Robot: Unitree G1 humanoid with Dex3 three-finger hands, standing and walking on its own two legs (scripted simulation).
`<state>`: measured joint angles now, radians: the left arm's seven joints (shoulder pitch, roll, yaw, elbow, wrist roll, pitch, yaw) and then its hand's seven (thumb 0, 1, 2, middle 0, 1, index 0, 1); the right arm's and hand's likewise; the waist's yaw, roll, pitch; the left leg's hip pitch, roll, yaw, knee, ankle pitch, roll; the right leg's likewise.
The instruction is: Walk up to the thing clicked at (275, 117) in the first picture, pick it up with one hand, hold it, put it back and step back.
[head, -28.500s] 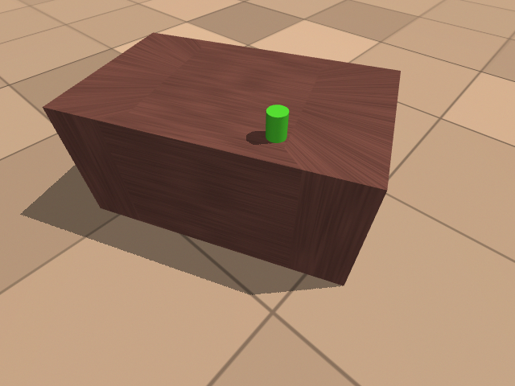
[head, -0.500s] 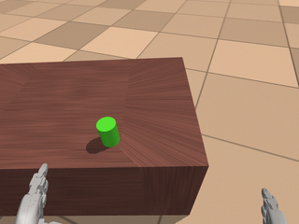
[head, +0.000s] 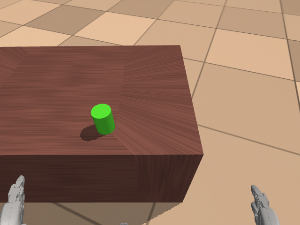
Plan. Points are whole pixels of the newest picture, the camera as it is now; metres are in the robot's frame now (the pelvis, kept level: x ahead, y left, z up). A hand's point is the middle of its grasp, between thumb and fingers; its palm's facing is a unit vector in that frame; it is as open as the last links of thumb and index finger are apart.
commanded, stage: home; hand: left
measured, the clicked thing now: (103, 119) +0.50 +0.21 -0.07
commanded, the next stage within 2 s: none
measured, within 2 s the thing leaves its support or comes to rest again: neither
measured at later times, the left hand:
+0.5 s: hand (85, 204) +0.20 +0.19 -0.05, palm faces +0.09 -0.97 -0.22, open 17.4 cm
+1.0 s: hand (88, 206) +0.20 +0.18 -0.05, palm faces +0.09 -0.97 -0.23, open 17.5 cm
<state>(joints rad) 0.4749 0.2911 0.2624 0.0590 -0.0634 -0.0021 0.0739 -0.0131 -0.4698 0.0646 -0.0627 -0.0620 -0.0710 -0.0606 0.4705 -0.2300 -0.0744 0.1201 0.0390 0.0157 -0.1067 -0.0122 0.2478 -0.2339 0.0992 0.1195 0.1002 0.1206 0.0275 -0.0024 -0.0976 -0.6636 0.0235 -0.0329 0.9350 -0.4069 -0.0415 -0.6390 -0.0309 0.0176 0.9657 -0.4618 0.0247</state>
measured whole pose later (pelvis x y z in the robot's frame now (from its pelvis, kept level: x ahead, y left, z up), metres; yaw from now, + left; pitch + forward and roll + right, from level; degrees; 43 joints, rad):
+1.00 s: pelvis +0.02 +0.01 -0.01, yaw -1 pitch +10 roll +0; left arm 0.47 0.20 0.00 0.05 -0.03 0.06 0.08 -0.01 -0.55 0.05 -0.05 -0.05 -0.06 -0.05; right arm 0.48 -0.19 -0.01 0.02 0.03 0.11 -0.09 0.01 -0.90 -0.90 0.21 0.30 0.21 0.30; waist 0.00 0.00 -0.14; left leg -0.69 0.03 -0.02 0.99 -0.47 -0.03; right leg -0.66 -0.02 0.03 1.00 -0.51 0.03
